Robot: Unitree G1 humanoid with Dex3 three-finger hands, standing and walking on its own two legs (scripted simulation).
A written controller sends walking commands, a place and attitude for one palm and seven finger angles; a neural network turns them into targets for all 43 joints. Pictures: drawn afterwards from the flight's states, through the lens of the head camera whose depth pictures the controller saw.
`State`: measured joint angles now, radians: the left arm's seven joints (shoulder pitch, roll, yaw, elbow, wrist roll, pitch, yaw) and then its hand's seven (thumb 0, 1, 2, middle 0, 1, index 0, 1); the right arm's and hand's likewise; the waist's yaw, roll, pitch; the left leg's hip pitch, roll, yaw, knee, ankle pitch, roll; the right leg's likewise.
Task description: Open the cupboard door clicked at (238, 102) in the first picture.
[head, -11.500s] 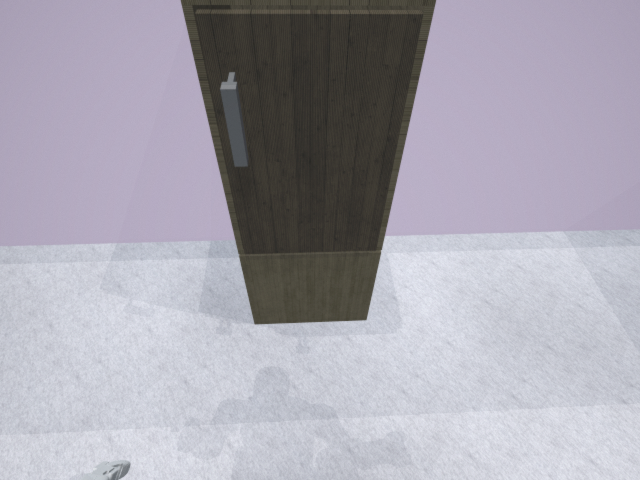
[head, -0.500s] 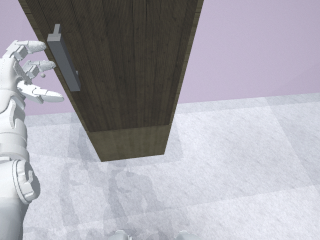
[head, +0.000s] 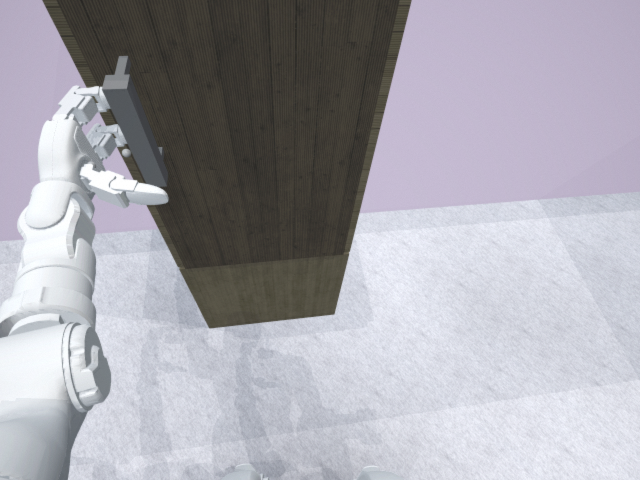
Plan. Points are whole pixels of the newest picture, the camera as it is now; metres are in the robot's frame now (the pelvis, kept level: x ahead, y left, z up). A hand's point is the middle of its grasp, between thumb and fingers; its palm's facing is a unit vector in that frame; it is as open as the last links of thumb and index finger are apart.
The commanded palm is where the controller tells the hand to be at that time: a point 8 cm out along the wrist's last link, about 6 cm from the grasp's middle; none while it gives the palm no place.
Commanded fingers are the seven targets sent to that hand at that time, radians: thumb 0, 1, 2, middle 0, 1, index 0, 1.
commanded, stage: slide the fingers in behind the handle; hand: left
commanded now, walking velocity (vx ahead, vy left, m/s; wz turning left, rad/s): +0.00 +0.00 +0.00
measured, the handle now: (141, 125) +0.53 +0.21 +0.11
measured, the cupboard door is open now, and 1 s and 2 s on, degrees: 0 0 8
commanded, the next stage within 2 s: close the thumb around the handle in 0.74 s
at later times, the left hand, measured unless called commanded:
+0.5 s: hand (150, 152) +0.48 +0.19 +0.12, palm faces +0.09 -1.00 +0.01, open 14.0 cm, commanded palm +0.45 +0.24 +0.12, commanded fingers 0.00 -0.50 0.30 -0.30 -1.20 -0.30 -1.20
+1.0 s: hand (147, 154) +0.48 +0.19 +0.12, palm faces +0.08 -1.00 +0.01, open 13.4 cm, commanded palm +0.45 +0.24 +0.12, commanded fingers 0.00 0.00 0.52 -0.34 -1.25 -0.34 -1.25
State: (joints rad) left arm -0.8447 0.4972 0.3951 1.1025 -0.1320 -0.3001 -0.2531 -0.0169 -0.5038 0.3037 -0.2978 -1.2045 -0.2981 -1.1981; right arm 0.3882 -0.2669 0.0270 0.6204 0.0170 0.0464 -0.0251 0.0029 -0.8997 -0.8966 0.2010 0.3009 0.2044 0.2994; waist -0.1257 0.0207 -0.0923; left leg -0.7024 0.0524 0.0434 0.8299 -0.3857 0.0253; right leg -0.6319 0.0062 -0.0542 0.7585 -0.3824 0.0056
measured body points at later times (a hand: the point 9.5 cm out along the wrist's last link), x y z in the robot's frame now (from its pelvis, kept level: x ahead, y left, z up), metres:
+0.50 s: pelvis +0.00 -0.01 +0.00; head +0.08 +0.00 +0.44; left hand +0.47 +0.24 +0.12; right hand +0.01 -0.27 -0.11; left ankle +0.01 +0.10 -0.70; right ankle -0.01 -0.13 -0.70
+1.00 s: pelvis +0.00 +0.00 +0.00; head +0.07 +0.01 +0.45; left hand +0.47 +0.24 +0.12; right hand +0.02 -0.27 -0.11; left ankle +0.01 +0.10 -0.70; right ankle -0.01 -0.13 -0.70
